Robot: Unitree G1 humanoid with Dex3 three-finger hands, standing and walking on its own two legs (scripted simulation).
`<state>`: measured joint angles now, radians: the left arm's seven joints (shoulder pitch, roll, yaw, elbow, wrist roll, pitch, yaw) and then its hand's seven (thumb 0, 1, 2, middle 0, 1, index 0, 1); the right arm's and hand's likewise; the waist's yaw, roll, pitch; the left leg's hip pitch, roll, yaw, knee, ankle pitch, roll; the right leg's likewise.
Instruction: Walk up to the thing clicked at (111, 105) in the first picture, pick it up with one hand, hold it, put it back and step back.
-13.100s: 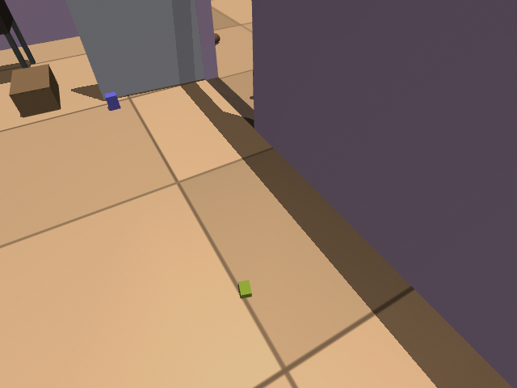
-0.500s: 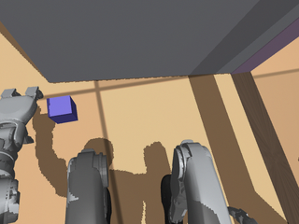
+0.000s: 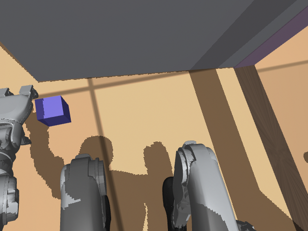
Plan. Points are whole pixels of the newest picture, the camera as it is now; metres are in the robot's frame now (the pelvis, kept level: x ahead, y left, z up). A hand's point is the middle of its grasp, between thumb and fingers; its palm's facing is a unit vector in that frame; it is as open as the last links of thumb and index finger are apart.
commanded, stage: rise first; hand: left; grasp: from above
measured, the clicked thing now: (54, 111) +0.48 +0.28 -0.30
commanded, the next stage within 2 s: approach in 0.14 s
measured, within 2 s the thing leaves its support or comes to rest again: neither
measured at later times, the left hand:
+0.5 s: hand (38, 109) +0.46 +0.28 -0.19, palm faces -0.43 -0.06 -0.90, open 14.0 cm
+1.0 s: hand (42, 111) +0.46 +0.28 -0.20, palm faces -0.52 -0.10 -0.85, open 14.1 cm
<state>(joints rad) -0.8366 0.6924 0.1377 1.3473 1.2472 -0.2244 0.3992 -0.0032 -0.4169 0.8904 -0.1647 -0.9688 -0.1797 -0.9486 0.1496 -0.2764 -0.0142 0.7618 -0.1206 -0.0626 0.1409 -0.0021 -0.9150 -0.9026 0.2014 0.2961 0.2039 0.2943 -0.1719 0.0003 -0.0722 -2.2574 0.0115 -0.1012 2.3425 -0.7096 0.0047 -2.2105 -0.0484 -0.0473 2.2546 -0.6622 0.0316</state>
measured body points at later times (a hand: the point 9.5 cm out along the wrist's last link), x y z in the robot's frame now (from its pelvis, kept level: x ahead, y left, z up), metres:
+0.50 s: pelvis +0.00 +0.00 -0.01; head +0.25 +0.06 +0.36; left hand +0.48 +0.28 -0.13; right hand +0.06 -0.28 -0.12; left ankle +0.07 +0.12 -0.32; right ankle +0.10 -0.13 -0.32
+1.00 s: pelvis +0.00 +0.00 -0.02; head +0.26 +0.03 +0.35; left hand +0.48 +0.28 -0.15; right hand +0.00 -0.27 -0.12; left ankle +0.07 +0.12 -0.32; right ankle +0.10 -0.13 -0.32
